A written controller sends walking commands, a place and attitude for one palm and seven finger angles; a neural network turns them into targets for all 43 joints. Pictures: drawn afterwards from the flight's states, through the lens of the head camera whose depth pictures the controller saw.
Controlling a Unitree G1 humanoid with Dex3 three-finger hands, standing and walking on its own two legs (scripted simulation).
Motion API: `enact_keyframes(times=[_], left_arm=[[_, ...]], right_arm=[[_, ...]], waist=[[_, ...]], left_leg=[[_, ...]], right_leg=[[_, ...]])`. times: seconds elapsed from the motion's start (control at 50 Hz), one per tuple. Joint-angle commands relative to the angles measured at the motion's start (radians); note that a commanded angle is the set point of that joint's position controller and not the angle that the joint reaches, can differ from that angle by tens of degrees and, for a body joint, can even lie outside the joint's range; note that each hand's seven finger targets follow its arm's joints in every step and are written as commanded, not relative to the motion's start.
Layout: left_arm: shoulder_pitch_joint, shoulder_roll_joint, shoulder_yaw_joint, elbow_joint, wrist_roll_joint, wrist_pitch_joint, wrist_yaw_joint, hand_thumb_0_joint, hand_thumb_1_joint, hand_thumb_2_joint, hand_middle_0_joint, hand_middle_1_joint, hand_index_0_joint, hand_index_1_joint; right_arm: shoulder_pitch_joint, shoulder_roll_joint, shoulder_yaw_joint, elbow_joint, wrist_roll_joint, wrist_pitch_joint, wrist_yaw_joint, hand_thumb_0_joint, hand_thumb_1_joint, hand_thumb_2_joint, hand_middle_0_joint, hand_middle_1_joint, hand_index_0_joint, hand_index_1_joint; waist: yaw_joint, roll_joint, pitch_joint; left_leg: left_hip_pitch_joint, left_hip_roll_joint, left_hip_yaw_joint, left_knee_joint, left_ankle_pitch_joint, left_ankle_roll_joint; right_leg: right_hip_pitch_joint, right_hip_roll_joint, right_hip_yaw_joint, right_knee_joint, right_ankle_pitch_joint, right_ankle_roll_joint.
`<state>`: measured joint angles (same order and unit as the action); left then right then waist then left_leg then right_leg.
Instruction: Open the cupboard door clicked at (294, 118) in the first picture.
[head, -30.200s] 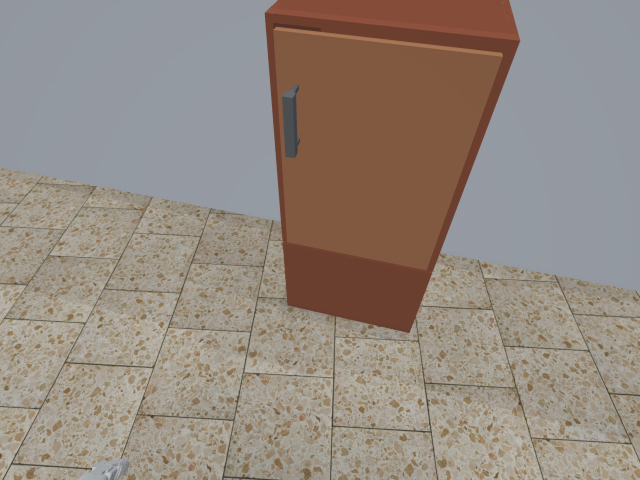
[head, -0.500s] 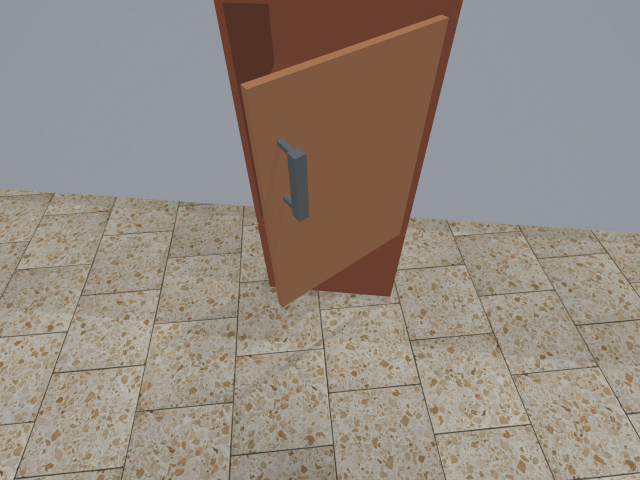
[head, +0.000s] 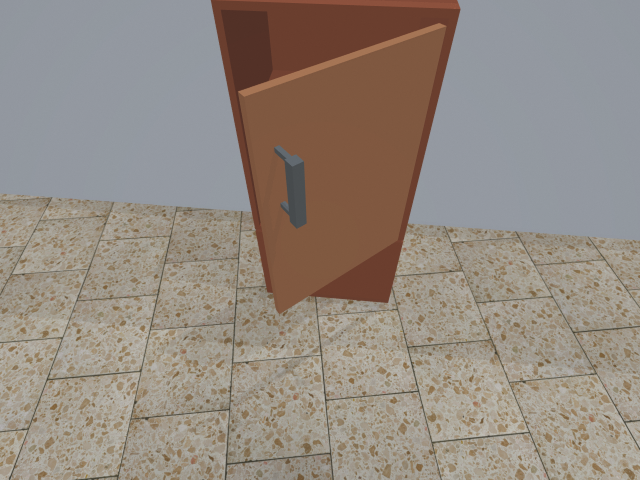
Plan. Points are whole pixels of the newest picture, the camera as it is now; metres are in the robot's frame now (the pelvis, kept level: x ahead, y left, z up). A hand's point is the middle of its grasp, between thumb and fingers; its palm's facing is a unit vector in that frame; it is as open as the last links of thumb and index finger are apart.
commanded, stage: walk to a spot facing it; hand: left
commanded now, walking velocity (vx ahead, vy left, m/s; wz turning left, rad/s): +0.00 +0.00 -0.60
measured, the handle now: (289, 187) +0.56 +0.09 +0.03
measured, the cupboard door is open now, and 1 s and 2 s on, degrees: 43 43 43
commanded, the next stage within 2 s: none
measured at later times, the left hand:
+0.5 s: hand out of the picture +0.10 +0.21 -0.17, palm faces -0.17 -0.96 -0.24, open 7.4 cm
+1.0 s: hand out of the picture +0.15 +0.14 -0.19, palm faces -0.45 -0.87 -0.20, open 7.4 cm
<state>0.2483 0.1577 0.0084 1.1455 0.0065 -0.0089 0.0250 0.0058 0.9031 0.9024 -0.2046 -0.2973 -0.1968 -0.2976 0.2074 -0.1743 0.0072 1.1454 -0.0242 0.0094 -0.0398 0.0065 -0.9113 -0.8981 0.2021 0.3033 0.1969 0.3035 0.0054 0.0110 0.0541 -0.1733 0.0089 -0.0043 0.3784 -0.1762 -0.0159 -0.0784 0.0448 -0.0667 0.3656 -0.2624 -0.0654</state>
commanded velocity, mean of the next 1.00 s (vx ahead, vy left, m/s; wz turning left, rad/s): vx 0.00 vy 0.00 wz -0.60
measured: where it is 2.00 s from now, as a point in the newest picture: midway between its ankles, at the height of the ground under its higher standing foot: outside the picture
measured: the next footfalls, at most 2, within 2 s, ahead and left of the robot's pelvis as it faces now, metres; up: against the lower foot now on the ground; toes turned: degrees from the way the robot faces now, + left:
right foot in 0.60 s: -0.02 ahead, -0.14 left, +0.00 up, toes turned -19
left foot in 0.90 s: +0.09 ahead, +0.09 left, +0.00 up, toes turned -26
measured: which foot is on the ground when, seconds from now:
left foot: down 0.00-0.60, up 0.62-0.88, down 0.90-1.00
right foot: down 0.00-0.30, up 0.32-0.58, down 0.60-0.90, up 0.92-1.00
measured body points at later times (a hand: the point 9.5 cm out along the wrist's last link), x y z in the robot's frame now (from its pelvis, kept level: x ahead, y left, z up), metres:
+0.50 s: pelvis -0.02 +0.01 -0.01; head +0.03 +0.00 +0.44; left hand +0.11 +0.26 -0.15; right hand -0.04 -0.24 -0.16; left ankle +0.02 +0.13 -0.74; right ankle -0.06 -0.10 -0.70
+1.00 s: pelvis -0.01 +0.00 -0.01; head +0.04 -0.01 +0.43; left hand +0.18 +0.19 -0.17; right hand -0.05 -0.28 -0.14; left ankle +0.05 +0.10 -0.74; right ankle -0.09 -0.11 -0.69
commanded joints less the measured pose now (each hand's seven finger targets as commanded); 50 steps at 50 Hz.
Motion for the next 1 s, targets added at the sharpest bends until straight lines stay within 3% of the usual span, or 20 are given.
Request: enact_keyframes(times=[0.0,0.16,0.22,0.26,0.28,0.3,0.38,0.52,0.54,0.58,0.6,0.64,0.72,0.78,0.84,0.86,0.88,0.9,0.92,0.98], left_arm=[[0.06,0.134,0.04,-0.042,0.002,0.008,0.013,0.0,0.9,0.9,-0.2,-0.3,-0.2,-0.3],[0.013,0.19,0.094,-0.122,0.012,0.039,-0.001,0.0,0.9,0.9,-0.2,-0.3,-0.2,-0.3],[-0.012,0.189,0.101,-0.145,0.013,0.043,-0.004,0.0,0.9,0.9,-0.2,-0.3,-0.2,-0.3],[-0.023,0.156,0.096,-0.17,0.009,0.046,-0.013,0.0,0.9,0.9,-0.2,-0.3,-0.2,-0.3],[-0.031,0.13,0.092,-0.184,0.006,0.048,-0.017,0.0,0.9,0.9,-0.2,-0.3,-0.2,-0.3],[-0.062,0.137,0.094,-0.199,0.008,0.054,-0.02,0.0,0.9,0.9,-0.2,-0.3,-0.2,-0.3],[-0.068,0.115,0.099,-0.217,0.014,0.062,-0.047,0.0,0.9,0.9,-0.2,-0.3,-0.2,-0.3],[-0.03,0.132,0.094,-0.236,0.015,0.054,-0.056,0.0,0.9,0.9,-0.2,-0.3,-0.2,-0.3],[0.015,0.165,0.102,-0.227,0.017,0.049,-0.053,0.0,0.9,0.9,-0.2,-0.3,-0.2,-0.3],[0.07,0.355,0.137,-0.228,0.028,0.031,-0.025,0.0,0.9,0.9,-0.2,-0.3,-0.2,-0.3],[0.091,0.362,0.138,-0.225,0.019,0.03,-0.015,0.0,0.9,0.9,-0.2,-0.3,-0.2,-0.3],[-0.039,0.298,0.128,-0.265,0.023,0.036,-0.008,0.0,0.9,0.9,-0.2,-0.3,-0.2,-0.3],[-0.047,0.271,0.12,-0.284,0.026,0.028,0.0,0.0,0.9,0.9,-0.2,-0.3,-0.2,-0.3],[-0.038,0.283,0.124,-0.277,0.028,0.031,-0.005,0.0,0.9,0.9,-0.2,-0.3,-0.2,-0.3],[-0.08,0.261,0.118,-0.29,0.014,0.042,-0.012,0.0,0.9,0.9,-0.2,-0.3,-0.2,-0.3],[-0.075,0.205,0.106,-0.306,0.004,0.046,-0.017,0.0,0.9,0.9,-0.2,-0.3,-0.2,-0.3],[-0.048,0.155,0.092,-0.326,-0.004,0.045,-0.03,0.0,0.9,0.9,-0.2,-0.3,-0.2,-0.3],[-0.094,0.19,0.095,-0.336,0.008,0.047,-0.033,0.0,0.9,0.9,-0.2,-0.3,-0.2,-0.3],[-0.082,0.191,0.101,-0.348,0.011,0.044,-0.041,0.0,0.9,0.9,-0.2,-0.3,-0.2,-0.3],[-0.08,0.168,0.104,-0.311,0.017,0.058,-0.058,0.0,0.9,0.9,-0.2,-0.3,-0.2,-0.3]], right_arm=[[0.073,-0.09,-0.033,-0.031,0.004,0.003,-0.012,0.0,-0.9,-0.9,0.2,0.3,0.2,0.3],[0.053,-0.096,-0.069,-0.108,0.008,0.018,-0.019,0.0,-0.9,-0.9,0.2,0.3,0.2,0.3],[0.061,-0.096,-0.073,-0.122,0.008,0.014,-0.021,0.0,-0.9,-0.9,0.2,0.3,0.2,0.3],[0.092,-0.147,-0.08,-0.126,-0.002,0.005,-0.025,0.0,-0.9,-0.9,0.2,0.3,0.2,0.3],[0.121,-0.194,-0.089,-0.127,-0.007,0.0,-0.028,0.0,-0.9,-0.9,0.2,0.3,0.2,0.3],[0.147,-0.197,-0.091,-0.127,-0.012,-0.006,-0.031,0.0,-0.9,-0.9,0.2,0.3,0.2,0.3],[0.041,-0.202,-0.087,-0.187,-0.015,-0.019,-0.028,0.0,-0.9,-0.9,0.2,0.3,0.2,0.3],[0.022,-0.243,-0.107,-0.212,-0.011,-0.003,-0.004,0.0,-0.9,-0.9,0.2,0.3,0.2,0.3],[0.005,-0.238,-0.109,-0.224,-0.004,0.001,-0.001,0.0,-0.9,-0.9,0.2,0.3,0.2,0.3],[-0.068,-0.124,-0.087,-0.309,0.007,0.01,0.014,0.0,-0.9,-0.9,0.2,0.3,0.2,0.3],[-0.087,-0.143,-0.087,-0.309,0.01,0.018,0.011,0.0,-0.9,-0.9,0.2,0.3,0.2,0.3],[-0.101,-0.146,-0.092,-0.302,0.011,0.023,0.014,0.0,-0.9,-0.9,0.2,0.3,0.2,0.3],[-0.08,-0.114,-0.082,-0.301,0.015,0.016,0.015,0.0,-0.9,-0.9,0.2,0.3,0.2,0.3],[-0.063,-0.103,-0.08,-0.307,0.023,0.008,0.011,0.0,-0.9,-0.9,0.2,0.3,0.2,0.3],[0.038,-0.131,-0.082,-0.279,0.024,-0.002,0.0,0.0,-0.9,-0.9,0.2,0.3,0.2,0.3],[0.069,-0.196,-0.091,-0.275,0.016,-0.015,-0.008,0.0,-0.9,-0.9,0.2,0.3,0.2,0.3],[0.072,-0.29,-0.112,-0.29,0.002,-0.022,-0.008,0.0,-0.9,-0.9,0.2,0.3,0.2,0.3],[0.095,-0.313,-0.109,-0.292,-0.008,-0.018,-0.016,0.0,-0.9,-0.9,0.2,0.3,0.2,0.3],[0.051,-0.292,-0.1,-0.319,-0.014,-0.017,-0.018,0.0,-0.9,-0.9,0.2,0.3,0.2,0.3],[-0.029,-0.224,-0.079,-0.335,-0.013,-0.021,-0.014,0.0,-0.9,-0.9,0.2,0.3,0.2,0.3]], waist=[[-0.011,-0.025,0.015],[-0.013,-0.11,-0.004],[-0.026,-0.059,0.007],[-0.033,0.115,-0.012],[-0.037,0.267,-0.033],[-0.048,0.273,-0.027],[0.007,0.089,-0.045],[0.016,0.139,-0.084],[0.043,0.076,-0.088],[0.093,-0.369,-0.059],[0.1,-0.282,-0.064],[0.037,-0.262,-0.019],[0.012,-0.15,-0.105],[0.006,-0.141,-0.11],[-0.048,-0.142,-0.115],[-0.056,0.026,-0.13],[-0.044,0.313,-0.142],[-0.066,0.25,-0.113],[-0.034,0.151,-0.088],[0.007,0.21,-0.033]], left_leg=[[0.014,0.094,-0.021,0.036,0.127,0.031],[-0.074,0.065,0.063,0.203,-0.08,0.005],[-0.03,0.086,0.054,0.144,-0.061,0.008],[0.083,0.217,-0.067,0.031,0.098,0.065],[0.109,0.352,-0.199,-0.053,0.181,0.146],[0.086,0.444,-0.256,-0.114,0.242,0.218],[0.041,0.379,-0.073,-0.08,0.232,0.188],[-0.03,0.32,0.113,0.077,0.144,0.089],[-0.092,0.285,0.147,0.174,0.073,0.05],[-0.399,0.056,0.177,0.627,-0.485,-0.043],[-0.426,0.077,0.054,0.753,-0.467,-0.03],[-0.439,0.092,0.011,0.796,-0.338,-0.032],[-0.305,0.057,0.031,0.592,-0.303,-0.045],[-0.219,0.022,0.04,0.395,-0.273,-0.042],[0.012,0.012,0.043,0.102,-0.067,-0.032],[0.134,0.15,-0.103,-0.039,-0.051,0.01],[0.192,0.417,-0.379,-0.11,0.083,0.121],[0.111,0.501,-0.414,-0.099,0.197,0.209],[0.021,0.482,-0.346,-0.081,0.222,0.236],[-0.015,0.321,-0.091,-0.038,0.324,0.152]], right_leg=[[-0.096,-0.162,0.151,-0.043,0.277,0.01],[-0.131,-0.22,0.31,-0.003,0.353,-0.076],[-0.196,-0.203,0.327,0.033,0.344,-0.07],[-0.313,-0.075,0.224,0.171,0.229,-0.003],[-0.369,-0.009,0.126,0.37,-0.005,0.032],[-0.405,-0.007,0.093,0.603,-0.306,0.049],[-0.421,-0.077,0.096,0.696,-0.234,0.077],[-0.17,-0.05,-0.026,0.255,-0.066,0.072],[-0.077,-0.062,-0.007,0.131,0.054,0.059],[-0.012,-0.424,0.541,-0.068,0.455,-0.122],[-0.022,-0.431,0.533,-0.047,0.441,-0.182],[-0.118,-0.317,0.484,-0.046,0.22,-0.158],[-0.083,-0.268,0.405,0.039,0.47,-0.137],[-0.096,-0.252,0.445,0.063,0.476,-0.127],[-0.235,-0.176,0.419,0.127,0.367,-0.041],[-0.367,-0.082,0.341,0.227,0.18,0.016],[-0.512,0.022,0.18,0.468,-0.268,0.081],[-0.514,-0.011,0.145,0.671,-0.375,0.097],[-0.49,-0.049,0.142,0.762,-0.334,0.105],[-0.502,-0.067,0.095,0.819,-0.207,0.122]])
